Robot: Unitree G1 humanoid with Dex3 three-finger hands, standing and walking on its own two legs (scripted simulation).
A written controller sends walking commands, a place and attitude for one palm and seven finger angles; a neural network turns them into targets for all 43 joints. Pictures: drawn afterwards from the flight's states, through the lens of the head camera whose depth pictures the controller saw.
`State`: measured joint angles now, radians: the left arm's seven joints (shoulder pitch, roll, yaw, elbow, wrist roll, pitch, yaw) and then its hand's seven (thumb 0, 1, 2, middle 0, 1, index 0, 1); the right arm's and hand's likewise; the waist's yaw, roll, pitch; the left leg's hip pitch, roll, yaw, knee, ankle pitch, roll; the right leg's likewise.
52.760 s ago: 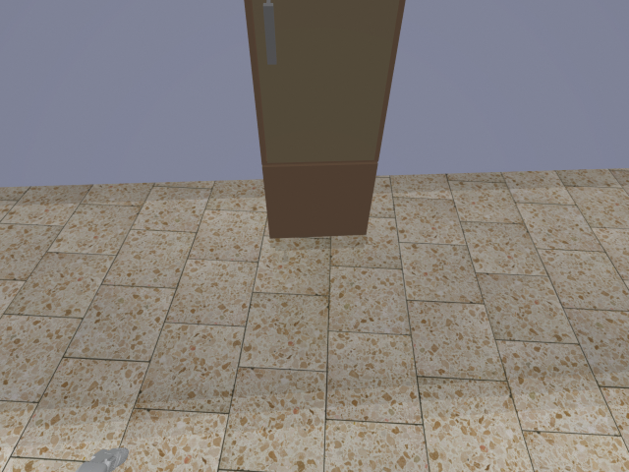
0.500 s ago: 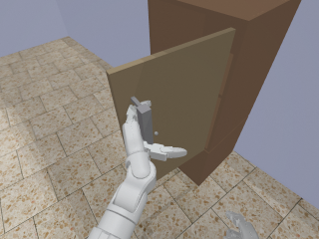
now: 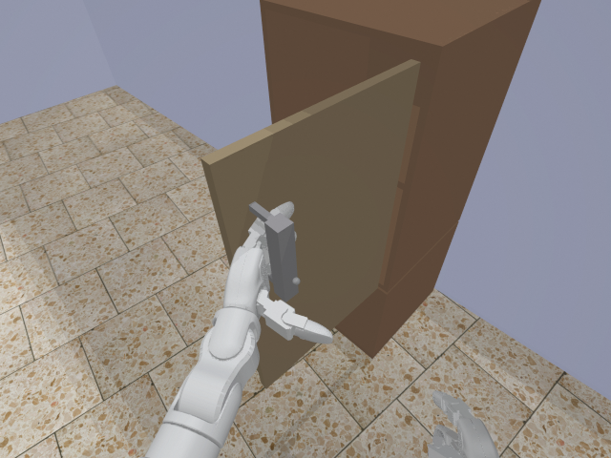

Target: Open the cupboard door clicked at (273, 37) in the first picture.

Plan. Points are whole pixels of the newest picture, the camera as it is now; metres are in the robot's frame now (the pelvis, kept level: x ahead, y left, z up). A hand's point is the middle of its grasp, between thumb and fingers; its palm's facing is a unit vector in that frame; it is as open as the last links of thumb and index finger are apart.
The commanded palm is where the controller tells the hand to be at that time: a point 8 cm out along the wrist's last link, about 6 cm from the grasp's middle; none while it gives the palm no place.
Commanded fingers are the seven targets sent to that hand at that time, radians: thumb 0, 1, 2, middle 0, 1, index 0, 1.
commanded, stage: slide the hand sideways off the handle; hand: left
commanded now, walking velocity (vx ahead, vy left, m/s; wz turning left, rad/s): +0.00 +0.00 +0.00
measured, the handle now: (272, 252) +0.35 +0.07 +0.11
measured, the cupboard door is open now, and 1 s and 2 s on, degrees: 88 84 84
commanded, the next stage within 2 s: draw the hand back to the body in 0.78 s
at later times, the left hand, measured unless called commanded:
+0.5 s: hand (238, 313) +0.26 +0.10 +0.10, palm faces +0.01 -1.00 -0.03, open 16.1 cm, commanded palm +0.22 +0.16 +0.10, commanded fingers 0.00 -0.50 0.30 -0.15 -0.30 -0.15 -0.30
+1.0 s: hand (207, 332) +0.23 +0.13 +0.10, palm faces +0.00 -1.00 -0.05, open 16.3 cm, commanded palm +0.20 +0.19 +0.11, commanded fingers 0.00 -0.50 0.30 -0.15 -0.30 -0.15 -0.30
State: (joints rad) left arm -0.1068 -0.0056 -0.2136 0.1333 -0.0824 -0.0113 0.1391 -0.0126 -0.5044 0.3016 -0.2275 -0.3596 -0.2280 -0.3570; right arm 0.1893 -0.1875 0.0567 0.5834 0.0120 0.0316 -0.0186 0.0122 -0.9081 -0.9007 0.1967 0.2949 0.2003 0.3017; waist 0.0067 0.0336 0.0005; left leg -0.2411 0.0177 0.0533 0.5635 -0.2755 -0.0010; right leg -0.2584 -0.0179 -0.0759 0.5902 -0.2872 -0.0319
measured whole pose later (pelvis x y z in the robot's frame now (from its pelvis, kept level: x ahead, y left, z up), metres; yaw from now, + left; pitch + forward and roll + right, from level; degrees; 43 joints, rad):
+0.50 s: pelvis +0.03 -0.01 +0.00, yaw +0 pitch -2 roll +1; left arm 0.34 0.10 -0.10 -0.28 -0.10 -0.02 0.01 -0.01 -0.50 0.30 -0.20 -0.33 -0.19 -0.32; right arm 0.19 -0.21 0.04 0.51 0.01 0.01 -0.02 0.01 -0.91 -0.90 0.20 0.29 0.20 0.30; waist 0.03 0.04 -0.01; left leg -0.20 0.03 0.05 0.55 -0.32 -0.01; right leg -0.21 0.00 -0.08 0.57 -0.33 -0.04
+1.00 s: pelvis +0.02 +0.00 -0.01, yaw +1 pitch -1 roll +0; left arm 0.38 0.17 -0.01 -0.31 -0.17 -0.06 -0.10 -0.01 -0.50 0.30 -0.15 -0.30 -0.15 -0.30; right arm 0.23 -0.22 0.05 0.55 0.02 -0.14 -0.06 0.01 -0.91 -0.90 0.20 0.30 0.20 0.30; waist 0.03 0.05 -0.01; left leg -0.29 0.02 0.02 0.65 -0.34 -0.01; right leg -0.28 -0.01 -0.10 0.65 -0.35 -0.04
